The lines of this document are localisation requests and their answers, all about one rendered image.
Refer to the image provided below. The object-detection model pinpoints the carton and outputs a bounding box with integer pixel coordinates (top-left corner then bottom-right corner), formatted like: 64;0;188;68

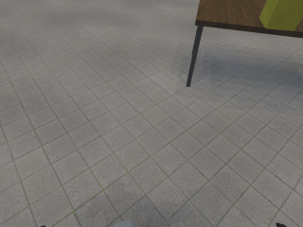
259;0;303;31

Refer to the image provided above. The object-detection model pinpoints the table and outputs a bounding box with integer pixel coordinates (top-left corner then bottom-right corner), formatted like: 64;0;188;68
186;0;303;87

